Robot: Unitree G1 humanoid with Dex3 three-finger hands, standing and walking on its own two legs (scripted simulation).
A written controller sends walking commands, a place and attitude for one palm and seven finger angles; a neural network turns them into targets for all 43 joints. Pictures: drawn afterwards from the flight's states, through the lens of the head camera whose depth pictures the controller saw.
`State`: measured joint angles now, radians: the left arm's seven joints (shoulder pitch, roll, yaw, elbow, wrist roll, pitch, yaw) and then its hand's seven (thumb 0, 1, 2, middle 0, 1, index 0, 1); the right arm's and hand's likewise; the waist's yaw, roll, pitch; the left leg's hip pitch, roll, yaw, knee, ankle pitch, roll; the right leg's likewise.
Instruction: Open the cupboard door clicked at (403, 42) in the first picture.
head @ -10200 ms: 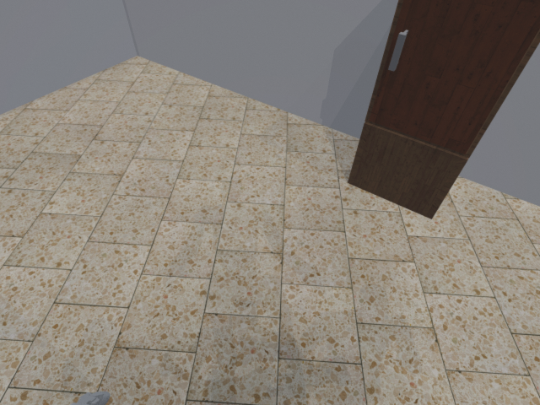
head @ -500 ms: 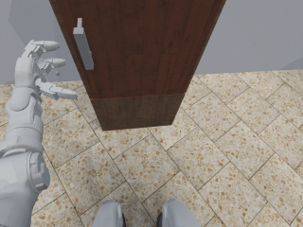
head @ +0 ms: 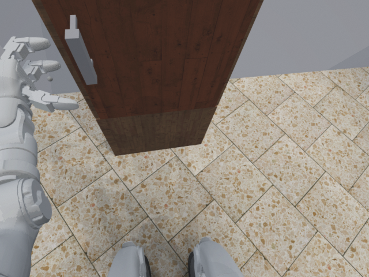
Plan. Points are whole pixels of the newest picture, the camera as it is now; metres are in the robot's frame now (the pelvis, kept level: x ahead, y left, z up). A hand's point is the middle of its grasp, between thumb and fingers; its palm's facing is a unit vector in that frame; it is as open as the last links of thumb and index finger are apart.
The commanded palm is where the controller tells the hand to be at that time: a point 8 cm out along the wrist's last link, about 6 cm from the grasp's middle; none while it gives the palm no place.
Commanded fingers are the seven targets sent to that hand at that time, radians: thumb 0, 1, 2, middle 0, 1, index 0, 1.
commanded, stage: move the hooked fingers beside the handle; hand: left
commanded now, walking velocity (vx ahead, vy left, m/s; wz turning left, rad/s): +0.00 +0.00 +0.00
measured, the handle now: (83, 52) +0.58 +0.17 +0.06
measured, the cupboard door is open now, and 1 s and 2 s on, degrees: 0 0 0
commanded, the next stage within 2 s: slide the fingers in behind the handle in 0.72 s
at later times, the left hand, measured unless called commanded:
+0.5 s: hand (50, 81) +0.50 +0.22 +0.07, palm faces +0.11 -0.99 -0.04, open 14.0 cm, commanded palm +0.47 +0.25 +0.06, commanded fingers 0.00 -0.50 0.30 -0.30 -1.20 -0.30 -1.20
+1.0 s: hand (60, 77) +0.51 +0.21 +0.06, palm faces +0.07 -1.00 -0.03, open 14.0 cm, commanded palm +0.49 +0.24 +0.06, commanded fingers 0.00 -0.50 0.30 -0.30 -1.20 -0.30 -1.20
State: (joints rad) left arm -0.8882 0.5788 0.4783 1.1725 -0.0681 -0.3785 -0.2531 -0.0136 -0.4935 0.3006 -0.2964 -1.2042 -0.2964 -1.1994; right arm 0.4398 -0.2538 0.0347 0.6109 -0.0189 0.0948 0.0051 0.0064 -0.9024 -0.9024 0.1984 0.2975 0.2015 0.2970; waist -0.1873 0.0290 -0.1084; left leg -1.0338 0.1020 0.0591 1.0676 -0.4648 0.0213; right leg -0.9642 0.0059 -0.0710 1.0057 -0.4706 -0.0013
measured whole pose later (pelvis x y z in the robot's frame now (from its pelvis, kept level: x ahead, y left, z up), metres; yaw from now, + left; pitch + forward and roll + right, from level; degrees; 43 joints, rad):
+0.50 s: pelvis -0.01 +0.00 +0.00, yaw +1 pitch +22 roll -3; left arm -0.89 0.52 0.43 1.17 -0.05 -0.45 -0.19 -0.01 -0.50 0.30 -0.30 -1.20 -0.30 -1.20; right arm 0.36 -0.25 0.03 0.61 -0.02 0.09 0.01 0.00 -0.90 -0.90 0.20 0.30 0.20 0.30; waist -0.17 0.02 -0.11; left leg -1.02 0.09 0.05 1.09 -0.46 0.02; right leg -0.94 0.00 -0.08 1.03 -0.48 0.00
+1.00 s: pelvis -0.01 +0.00 -0.01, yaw +1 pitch +24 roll -4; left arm -0.95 0.54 0.41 1.19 -0.07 -0.41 -0.20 -0.01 -0.50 0.30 -0.30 -1.20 -0.30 -1.20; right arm 0.41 -0.26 0.03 0.63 -0.02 0.08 0.01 0.01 -0.90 -0.90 0.20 0.30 0.20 0.30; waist -0.20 0.03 -0.11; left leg -1.07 0.10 0.04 1.10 -0.46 0.02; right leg -0.99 0.00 -0.08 1.04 -0.47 0.00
